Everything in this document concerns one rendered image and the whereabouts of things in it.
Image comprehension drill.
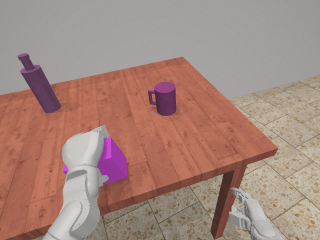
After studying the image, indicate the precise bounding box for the right robot hand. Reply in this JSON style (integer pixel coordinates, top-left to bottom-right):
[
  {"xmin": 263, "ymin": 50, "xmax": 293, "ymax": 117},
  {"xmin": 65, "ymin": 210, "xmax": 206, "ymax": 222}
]
[{"xmin": 229, "ymin": 187, "xmax": 267, "ymax": 234}]

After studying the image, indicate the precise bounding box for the left robot forearm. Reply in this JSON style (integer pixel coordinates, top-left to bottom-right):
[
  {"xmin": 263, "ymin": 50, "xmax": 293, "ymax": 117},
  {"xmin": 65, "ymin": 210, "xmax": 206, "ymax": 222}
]
[{"xmin": 42, "ymin": 165, "xmax": 100, "ymax": 240}]

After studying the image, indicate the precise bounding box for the table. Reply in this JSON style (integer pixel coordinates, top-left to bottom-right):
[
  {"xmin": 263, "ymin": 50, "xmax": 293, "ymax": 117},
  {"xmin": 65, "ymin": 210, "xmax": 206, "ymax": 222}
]
[{"xmin": 0, "ymin": 56, "xmax": 278, "ymax": 240}]

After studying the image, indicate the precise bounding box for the right robot forearm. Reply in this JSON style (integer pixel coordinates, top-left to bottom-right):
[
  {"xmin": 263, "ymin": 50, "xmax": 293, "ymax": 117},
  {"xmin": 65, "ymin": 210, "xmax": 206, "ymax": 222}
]
[{"xmin": 250, "ymin": 219, "xmax": 283, "ymax": 240}]

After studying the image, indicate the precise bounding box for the sponge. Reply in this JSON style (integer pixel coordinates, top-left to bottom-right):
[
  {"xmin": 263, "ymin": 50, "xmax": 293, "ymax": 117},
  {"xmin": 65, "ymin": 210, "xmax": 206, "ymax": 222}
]
[{"xmin": 63, "ymin": 137, "xmax": 128, "ymax": 185}]

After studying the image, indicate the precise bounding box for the left robot hand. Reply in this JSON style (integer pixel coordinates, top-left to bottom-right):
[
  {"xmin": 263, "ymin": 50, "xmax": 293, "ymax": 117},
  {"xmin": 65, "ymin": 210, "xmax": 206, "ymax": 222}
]
[{"xmin": 62, "ymin": 125, "xmax": 110, "ymax": 187}]

